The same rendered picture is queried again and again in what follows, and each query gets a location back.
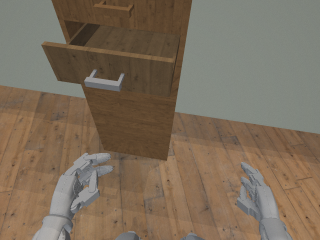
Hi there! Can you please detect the cabinet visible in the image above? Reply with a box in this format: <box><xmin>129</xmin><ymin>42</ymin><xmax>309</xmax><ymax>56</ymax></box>
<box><xmin>51</xmin><ymin>0</ymin><xmax>192</xmax><ymax>161</ymax></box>

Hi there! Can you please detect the drawer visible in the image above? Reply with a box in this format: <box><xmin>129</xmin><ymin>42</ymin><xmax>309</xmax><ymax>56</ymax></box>
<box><xmin>41</xmin><ymin>23</ymin><xmax>181</xmax><ymax>97</ymax></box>

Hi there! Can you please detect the right robot shin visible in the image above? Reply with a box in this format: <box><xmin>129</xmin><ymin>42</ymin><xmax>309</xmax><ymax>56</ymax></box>
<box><xmin>186</xmin><ymin>233</ymin><xmax>197</xmax><ymax>237</ymax></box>

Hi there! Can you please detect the left robot hand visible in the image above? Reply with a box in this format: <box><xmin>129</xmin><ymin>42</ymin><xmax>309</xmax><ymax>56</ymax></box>
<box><xmin>49</xmin><ymin>152</ymin><xmax>114</xmax><ymax>220</ymax></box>

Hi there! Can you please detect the handle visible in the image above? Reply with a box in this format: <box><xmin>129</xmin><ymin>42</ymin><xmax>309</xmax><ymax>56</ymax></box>
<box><xmin>93</xmin><ymin>4</ymin><xmax>132</xmax><ymax>19</ymax></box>
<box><xmin>84</xmin><ymin>69</ymin><xmax>125</xmax><ymax>92</ymax></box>

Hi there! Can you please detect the right robot hand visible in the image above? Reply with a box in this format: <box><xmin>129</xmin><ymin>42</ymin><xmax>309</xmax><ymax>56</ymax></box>
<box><xmin>237</xmin><ymin>162</ymin><xmax>280</xmax><ymax>223</ymax></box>

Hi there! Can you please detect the left robot forearm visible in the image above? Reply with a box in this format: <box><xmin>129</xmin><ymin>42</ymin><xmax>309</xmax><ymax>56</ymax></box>
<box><xmin>32</xmin><ymin>214</ymin><xmax>73</xmax><ymax>240</ymax></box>

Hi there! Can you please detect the right robot forearm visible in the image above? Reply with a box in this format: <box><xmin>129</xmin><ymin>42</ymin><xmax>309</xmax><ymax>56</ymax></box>
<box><xmin>259</xmin><ymin>218</ymin><xmax>293</xmax><ymax>240</ymax></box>

